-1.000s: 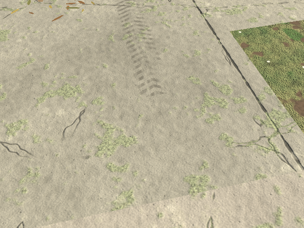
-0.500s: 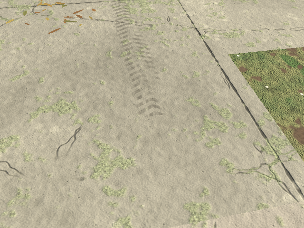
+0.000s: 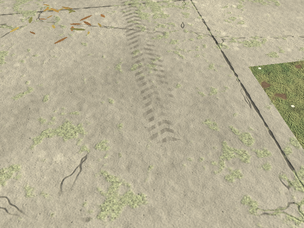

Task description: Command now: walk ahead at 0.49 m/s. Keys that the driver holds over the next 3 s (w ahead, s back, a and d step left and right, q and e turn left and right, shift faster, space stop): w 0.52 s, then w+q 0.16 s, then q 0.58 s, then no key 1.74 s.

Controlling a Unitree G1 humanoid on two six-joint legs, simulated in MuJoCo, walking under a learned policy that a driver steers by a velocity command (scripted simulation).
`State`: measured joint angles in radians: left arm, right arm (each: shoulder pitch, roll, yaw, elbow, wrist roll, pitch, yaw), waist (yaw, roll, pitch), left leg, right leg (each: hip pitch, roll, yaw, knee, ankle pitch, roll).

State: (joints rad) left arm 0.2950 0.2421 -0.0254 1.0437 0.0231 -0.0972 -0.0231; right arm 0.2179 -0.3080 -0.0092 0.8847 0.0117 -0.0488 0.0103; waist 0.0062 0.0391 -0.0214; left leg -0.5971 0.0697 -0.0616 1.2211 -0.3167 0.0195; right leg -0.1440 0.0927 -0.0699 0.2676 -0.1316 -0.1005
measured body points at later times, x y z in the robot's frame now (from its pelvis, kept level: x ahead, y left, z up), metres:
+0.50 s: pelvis +0.27 +0.09 +0.00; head +0.28 +0.10 +0.45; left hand +0.40 +0.34 -0.13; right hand +0.26 -0.18 -0.13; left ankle +0.24 +0.17 -0.75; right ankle +0.35 -0.08 -0.67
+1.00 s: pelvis +0.51 +0.04 +0.00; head +0.55 +0.04 +0.44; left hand +0.58 +0.33 -0.12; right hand +0.68 -0.22 -0.12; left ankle +0.53 +0.19 -0.68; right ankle +0.58 -0.05 -0.75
